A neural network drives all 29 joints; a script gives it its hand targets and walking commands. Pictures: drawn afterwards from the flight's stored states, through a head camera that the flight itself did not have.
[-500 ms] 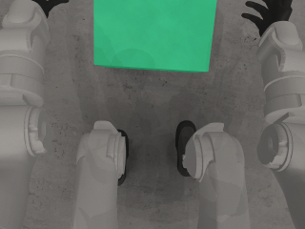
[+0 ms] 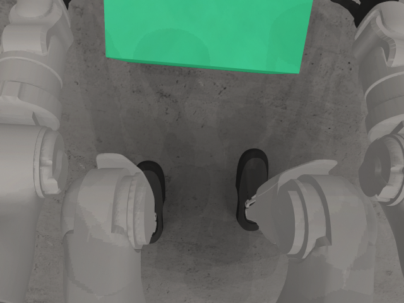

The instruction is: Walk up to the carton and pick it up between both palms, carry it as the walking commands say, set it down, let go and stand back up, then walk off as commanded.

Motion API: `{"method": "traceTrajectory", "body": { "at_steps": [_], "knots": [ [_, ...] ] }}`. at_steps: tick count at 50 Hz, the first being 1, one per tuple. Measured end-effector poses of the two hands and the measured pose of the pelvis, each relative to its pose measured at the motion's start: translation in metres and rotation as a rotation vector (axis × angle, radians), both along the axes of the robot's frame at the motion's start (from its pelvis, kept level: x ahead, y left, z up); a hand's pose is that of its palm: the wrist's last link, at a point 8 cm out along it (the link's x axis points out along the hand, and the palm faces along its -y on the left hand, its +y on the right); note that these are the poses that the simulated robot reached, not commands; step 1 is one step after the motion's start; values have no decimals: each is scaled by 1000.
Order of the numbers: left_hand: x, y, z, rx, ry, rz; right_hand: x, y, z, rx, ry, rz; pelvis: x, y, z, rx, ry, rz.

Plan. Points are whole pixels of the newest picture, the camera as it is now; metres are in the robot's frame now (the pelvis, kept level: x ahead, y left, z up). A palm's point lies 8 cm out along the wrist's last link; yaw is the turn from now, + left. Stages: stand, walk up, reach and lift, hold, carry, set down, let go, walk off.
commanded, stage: reach and lift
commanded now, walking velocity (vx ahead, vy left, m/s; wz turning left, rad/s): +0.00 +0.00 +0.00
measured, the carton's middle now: out of the picture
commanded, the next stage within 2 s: none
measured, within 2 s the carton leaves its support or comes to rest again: leaves its support in 1.66 s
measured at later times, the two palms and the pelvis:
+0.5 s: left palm out of the picture +0.54 +0.20 -0.20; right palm (361, 1) +0.53 -0.21 -0.18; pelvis -0.01 +0.00 +0.00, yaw +0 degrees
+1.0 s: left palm out of the picture +0.54 +0.19 -0.20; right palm (345, 1) +0.53 -0.19 -0.19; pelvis -0.01 +0.00 +0.01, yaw +1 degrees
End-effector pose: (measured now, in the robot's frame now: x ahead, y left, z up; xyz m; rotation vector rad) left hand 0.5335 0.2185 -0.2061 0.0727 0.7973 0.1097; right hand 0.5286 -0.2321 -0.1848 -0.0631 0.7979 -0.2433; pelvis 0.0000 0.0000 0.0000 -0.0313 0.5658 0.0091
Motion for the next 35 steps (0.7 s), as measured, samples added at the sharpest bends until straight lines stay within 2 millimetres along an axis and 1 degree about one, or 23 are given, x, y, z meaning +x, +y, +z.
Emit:
{"method": "traceTrajectory", "body": {
  "at_steps": [3, 7, 15, 21, 24, 28, 35],
  "knots": [
    [4, 1, 3, 3, -16, 0, -1, -2, -3, -3, 8, 0, 0, 0, -2, 0, -4, 1],
    [5, 0, 4, -8, -15, 3, -1, -3, -1, -13, 0, 7, 0, 0, -4, -1, -6, 2],
    [2, -11, -1, -19, 0, -14, -4, -2, 0, -11, 10, 3, -4, 0, -2, 0, -7, 3],
    [1, -15, 3, -16, -6, -6, -1, 12, -2, 14, 16, 13, -6, -2, -1, 6, -5, 0],
    [2, -17, 4, -23, -7, -4, 3, 20, 0, 17, 3, 27, -6, -2, 0, 7, -2, 3],
    [5, -27, 4, -34, -7, -25, 5, 27, -1, 21, 5, 33, -6, -2, 1, 8, 4, 6],
    [6, -28, 4, -16, -1, -19, 6, 41, -5, 33, 17, 64, -5, -2, 6, 8, 17, 5]
  ]
}}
